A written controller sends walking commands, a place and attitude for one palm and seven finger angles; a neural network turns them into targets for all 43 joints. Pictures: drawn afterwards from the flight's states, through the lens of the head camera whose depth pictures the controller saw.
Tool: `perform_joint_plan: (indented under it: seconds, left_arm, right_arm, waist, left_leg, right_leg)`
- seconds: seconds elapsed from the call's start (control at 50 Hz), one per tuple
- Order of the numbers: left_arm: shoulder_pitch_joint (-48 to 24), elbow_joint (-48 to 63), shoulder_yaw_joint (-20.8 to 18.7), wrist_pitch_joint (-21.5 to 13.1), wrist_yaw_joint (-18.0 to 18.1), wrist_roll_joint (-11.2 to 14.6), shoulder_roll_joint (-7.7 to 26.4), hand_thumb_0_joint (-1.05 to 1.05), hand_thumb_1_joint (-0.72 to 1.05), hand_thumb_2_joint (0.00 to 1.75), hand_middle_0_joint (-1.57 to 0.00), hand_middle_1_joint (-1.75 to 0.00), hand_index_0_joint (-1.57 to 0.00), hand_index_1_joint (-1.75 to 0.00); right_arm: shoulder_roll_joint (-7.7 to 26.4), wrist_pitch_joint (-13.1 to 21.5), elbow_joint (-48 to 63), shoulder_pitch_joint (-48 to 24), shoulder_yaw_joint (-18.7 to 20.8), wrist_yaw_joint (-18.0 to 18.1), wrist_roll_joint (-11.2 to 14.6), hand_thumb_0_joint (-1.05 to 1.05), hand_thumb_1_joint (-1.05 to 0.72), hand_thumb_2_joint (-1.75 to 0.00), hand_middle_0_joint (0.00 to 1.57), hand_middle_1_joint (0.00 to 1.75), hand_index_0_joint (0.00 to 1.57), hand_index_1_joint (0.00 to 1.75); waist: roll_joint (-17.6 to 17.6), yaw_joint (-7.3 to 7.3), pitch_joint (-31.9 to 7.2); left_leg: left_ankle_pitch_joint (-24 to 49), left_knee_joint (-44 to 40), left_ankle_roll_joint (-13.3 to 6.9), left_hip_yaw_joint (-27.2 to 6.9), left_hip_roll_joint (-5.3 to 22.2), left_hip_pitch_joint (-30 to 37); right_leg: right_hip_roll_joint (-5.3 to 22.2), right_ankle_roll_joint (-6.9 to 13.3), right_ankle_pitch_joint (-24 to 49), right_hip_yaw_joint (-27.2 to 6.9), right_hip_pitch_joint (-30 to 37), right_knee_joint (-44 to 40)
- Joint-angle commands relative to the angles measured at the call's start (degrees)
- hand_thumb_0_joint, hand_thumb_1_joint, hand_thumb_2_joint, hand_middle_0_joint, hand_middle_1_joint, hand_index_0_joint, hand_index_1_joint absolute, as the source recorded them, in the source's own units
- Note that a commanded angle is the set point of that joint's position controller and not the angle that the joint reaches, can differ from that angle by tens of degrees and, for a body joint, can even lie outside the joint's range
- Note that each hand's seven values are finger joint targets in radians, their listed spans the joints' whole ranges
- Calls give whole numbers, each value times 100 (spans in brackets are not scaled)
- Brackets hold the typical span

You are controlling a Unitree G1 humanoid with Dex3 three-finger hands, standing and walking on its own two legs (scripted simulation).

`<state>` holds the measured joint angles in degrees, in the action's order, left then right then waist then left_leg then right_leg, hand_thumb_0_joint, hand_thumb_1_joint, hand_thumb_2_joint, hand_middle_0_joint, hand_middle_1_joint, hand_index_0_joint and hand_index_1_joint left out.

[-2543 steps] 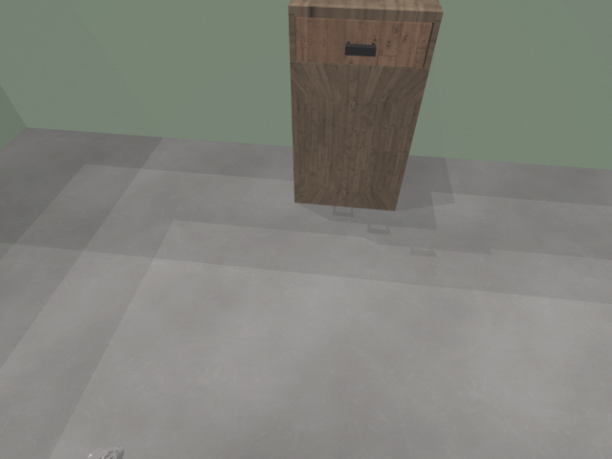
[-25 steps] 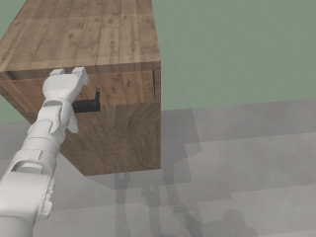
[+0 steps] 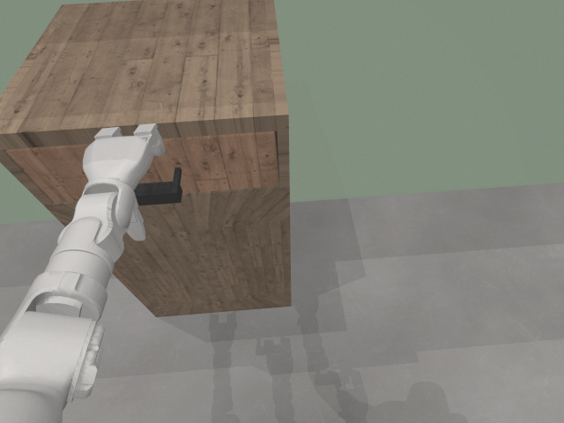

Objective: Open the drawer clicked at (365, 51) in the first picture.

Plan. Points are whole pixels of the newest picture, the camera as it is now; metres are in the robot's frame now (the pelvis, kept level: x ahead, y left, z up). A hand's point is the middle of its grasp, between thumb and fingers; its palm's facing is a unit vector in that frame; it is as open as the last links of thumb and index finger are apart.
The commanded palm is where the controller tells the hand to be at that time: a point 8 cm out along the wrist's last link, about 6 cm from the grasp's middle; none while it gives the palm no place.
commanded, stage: re-aim the fingers above the handle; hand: left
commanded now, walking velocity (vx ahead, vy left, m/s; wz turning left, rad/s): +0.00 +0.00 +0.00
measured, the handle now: (152, 184) +0.51 +0.23 +0.01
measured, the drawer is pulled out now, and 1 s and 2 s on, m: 0.00 0.00 0.00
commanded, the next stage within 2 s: lower the fingers behind the handle in 0.58 s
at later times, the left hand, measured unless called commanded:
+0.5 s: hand (122, 188) +0.45 +0.24 +0.07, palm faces -0.03 -0.01 -1.00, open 13.8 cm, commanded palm +0.43 +0.24 +0.13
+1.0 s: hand (136, 193) +0.46 +0.24 +0.04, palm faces -0.04 -0.03 -1.00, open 13.8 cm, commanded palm +0.43 +0.24 +0.10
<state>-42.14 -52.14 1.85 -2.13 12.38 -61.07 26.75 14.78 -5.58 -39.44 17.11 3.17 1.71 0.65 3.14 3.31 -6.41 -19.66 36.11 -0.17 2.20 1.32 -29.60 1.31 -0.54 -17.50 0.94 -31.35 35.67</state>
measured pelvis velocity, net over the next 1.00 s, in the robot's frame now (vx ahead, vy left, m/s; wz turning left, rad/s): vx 0.00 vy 0.01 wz -0.01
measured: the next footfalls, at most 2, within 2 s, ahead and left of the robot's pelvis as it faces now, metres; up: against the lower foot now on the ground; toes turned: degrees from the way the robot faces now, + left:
none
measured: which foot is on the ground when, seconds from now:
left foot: down 0.00-1.00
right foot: down 0.00-1.00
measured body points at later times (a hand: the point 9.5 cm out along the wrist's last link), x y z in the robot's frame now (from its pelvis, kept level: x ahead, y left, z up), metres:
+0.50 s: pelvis +0.00 +0.00 +0.00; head +0.06 -0.02 +0.45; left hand +0.44 +0.24 +0.12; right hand +0.06 -0.28 -0.13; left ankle -0.03 +0.12 -0.72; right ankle -0.01 -0.13 -0.72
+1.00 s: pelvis +0.00 +0.01 -0.01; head +0.07 +0.00 +0.44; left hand +0.46 +0.24 +0.09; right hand +0.02 -0.26 -0.14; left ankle -0.03 +0.12 -0.72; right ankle -0.01 -0.13 -0.72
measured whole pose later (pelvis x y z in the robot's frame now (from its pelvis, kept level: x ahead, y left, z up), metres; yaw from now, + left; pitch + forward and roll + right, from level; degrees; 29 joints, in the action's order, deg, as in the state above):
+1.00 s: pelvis +0.00 +0.01 -0.01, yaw -1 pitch +16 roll -1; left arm -42.5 -55.1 0.6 -4.3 14.6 -62.1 27.5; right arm 14.4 -4.8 -40.9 20.3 3.9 1.2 0.1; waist 2.6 4.3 -6.9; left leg -20.6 39.1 -0.8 2.7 1.4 -34.0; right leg 1.3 -1.2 -17.5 0.3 -35.3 37.2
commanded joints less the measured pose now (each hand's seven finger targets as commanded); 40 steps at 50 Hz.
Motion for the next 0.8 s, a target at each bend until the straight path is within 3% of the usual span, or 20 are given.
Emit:
perform_joint_plan:
  seconds: [0.0, 0.02, 0.06, 0.12, 0.18, 0.2, 0.26, 0.32, 0.34, 0.36, 0.42, 0.48, 0.52, 0.54, 0.62, 0.64, 0.7, 0.78]
  left_arm:
    - [-2187, 1092, -502, 30, 176, 82, 1636, 0, -50, 30, -30, -120, -30, -120]
    - [-2170, 1136, -605, -9, 146, 83, 1782, 0, -50, 30, -30, -120, -30, -120]
    - [-2174, 1256, -353, -50, 86, 114, 1500, 0, -50, 30, -30, -120, -30, -120]
    - [-2109, 1614, -496, -223, 55, 174, 1621, 0, -50, 30, -30, -120, -30, -120]
    - [-2135, 1494, -558, -267, 99, 167, 1719, 0, -50, 30, -30, -120, -30, -120]
    - [-2192, 1537, -429, -272, 117, 169, 1580, 0, -50, 30, -30, -120, -30, -120]
    - [-2299, 1443, -621, -292, 212, 121, 1840, 0, -50, 30, -30, -120, -30, -120]
    - [-2429, 1290, -575, -267, 225, 124, 1806, 0, -50, 30, -30, -120, -30, -120]
    - [-2455, 1291, -555, -256, 222, 105, 1829, 0, -50, 30, -30, -120, -30, -120]
    - [-2511, 1225, -357, -229, 206, 127, 1600, 0, -50, 30, -30, -120, -30, -120]
    - [-2404, 1132, -577, -259, 142, 145, 1828, 0, -50, 30, -30, -120, -30, -120]
    - [-2323, 951, -332, -230, 80, 154, 1533, 0, -50, 30, -30, -120, -30, -120]
    - [-2420, 892, -433, -269, 66, 141, 1705, 0, -50, 30, -30, -120, -30, -120]
    - [-2601, 1044, -410, -308, 87, 125, 1720, 0, -50, 30, -30, -120, -30, -120]
    - [-2683, 1031, -626, -384, 184, 78, 1945, 0, -50, 30, -30, -120, -30, -120]
    - [-2766, 1053, -589, -390, 228, 46, 1925, 0, -50, 30, -30, -120, -30, -120]
    - [-2661, 888, -353, -309, 326, 18, 1532, 0, -50, 30, -30, -120, -30, -120]
    - [-2626, 629, -453, -186, 366, 19, 1644, 0, -50, 30, -30, -120, -30, -120]
  right_arm:
    - [866, 121, 473, 388, 286, 67, -8, 0, -90, -90, 20, 30, 20, 30]
    - [882, 110, 485, 384, 283, 83, -15, 0, -90, -90, 20, 30, 20, 30]
    - [857, 110, 504, 345, 290, 82, 6, 0, -90, -90, 20, 30, 20, 30]
    - [854, 119, 519, 368, 330, 88, -17, 0, -90, -90, 20, 30, 20, 30]
    - [863, 115, 444, 354, 315, 100, 5, 0, -90, -90, 20, 30, 20, 30]
    - [846, 127, 446, 334, 319, 96, 6, 0, -90, -90, 20, 30, 20, 30]
    - [839, 141, 376, 360, 319, 108, 1, 0, -90, -90, 20, 30, 20, 30]
    - [864, 157, 344, 394, 312, 114, -3, 0, -90, -90, 20, 30, 20, 30]
    - [858, 157, 358, 390, 311, 113, 11, 0, -90, -90, 20, 30, 20, 30]
    - [847, 165, 353, 384, 310, 104, 9, 0, -90, -90, 20, 30, 20, 30]
    - [882, 159, 352, 435, 313, 112, -16, 0, -90, -90, 20, 30, 20, 30]
    - [874, 157, 379, 432, 300, 95, 5, 0, -90, -90, 20, 30, 20, 30]
    - [909, 149, 390, 451, 280, 114, 14, 0, -90, -90, 20, 30, 20, 30]
    - [896, 166, 393, 454, 289, 108, 2, 0, -90, -90, 20, 30, 20, 30]
    - [897, 173, 391, 553, 300, 125, -19, 0, -90, -90, 20, 30, 20, 30]
    - [882, 180, 372, 564, 305, 116, -23, 0, -90, -90, 20, 30, 20, 30]
    - [861, 207, 322, 630, 332, 73, -24, 0, -90, -90, 20, 30, 20, 30]
    - [914, 203, 277, 714, 322, 32, -39, 0, -90, -90, 20, 30, 20, 30]
  waist:
    - [-309, -53, -2072]
    - [-286, -72, -2182]
    - [-221, 11, -1979]
    - [-136, -38, -2231]
    - [-313, 13, -1912]
    - [-236, 29, -1908]
    - [-38, -1, -1973]
    - [-198, 56, -2009]
    - [-41, 40, -2056]
    - [-52, 101, -1933]
    - [-155, 32, -2114]
    - [-187, 71, -1858]
    - [-259, 78, -1785]
    - [-101, 80, -1901]
    - [-200, 71, -2095]
    - [-8, 81, -2129]
    - [14, 114, -2060]
    - [-85, 109, -2027]
  left_leg:
    - [2441, -220, -208, 87, -240, 923]
    - [2515, -216, -209, 83, -248, 915]
    - [2487, -207, -221, 91, -248, 965]
    - [2666, -174, -230, 64, -255, 1147]
    - [2335, -209, -233, 57, -275, 935]
    - [2283, -218, -233, 65, -285, 963]
    - [2220, -208, -224, 64, -300, 976]
    - [2219, -208, -220, 48, -284, 960]
    - [2198, -205, -209, 49, -291, 968]
    - [2177, -199, -212, 59, -292, 983]
    - [2296, -186, -214, 39, -289, 956]
    - [2101, -209, -207, 42, -268, 884]
    - [2003, -235, -206, 12, -267, 786]
    - [1991, -220, -211, 22, -260, 857]
    - [2080, -151, -217, -5, -267, 807]
    - [2114, -142, -203, -13, -262, 847]
    - [2231, -103, -174, -40, -225, 946]
    - [2223, -85, -174, -41, -209, 824]
  right_leg:
    - [-306, 198, 2373, 71, 1404, -212]
    - [-297, 208, 2443, 45, 1545, -202]
    - [-302, 194, 2448, 58, 1363, -230]
    - [-305, 207, 2511, 37, 1488, -228]
    - [-300, 182, 2349, 36, 1367, -256]
    - [-298, 184, 2302, 35, 1330, -277]
    - [-297, 207, 2208, 14, 1329, -261]
    - [-297, 203, 2161, 22, 1324, -269]
    - [-297, 203, 2139, 15, 1282, -242]
    - [-299, 201, 2136, 31, 1189, -268]
    - [-296, 212, 2246, 24, 1370, -243]
    - [-304, 199, 2011, 54, 1108, -269]
    - [-303, 215, 1871, 55, 1107, -281]
    - [-294, 204, 1861, 28, 1066, -267]
    - [-317, 212, 1905, 24, 1127, -209]
    - [-316, 215, 1901, 31, 1040, -170]
    - [-357, 232, 1815, 93, 771, -137]
    - [-364, 233, 1840, 96, 769, -117]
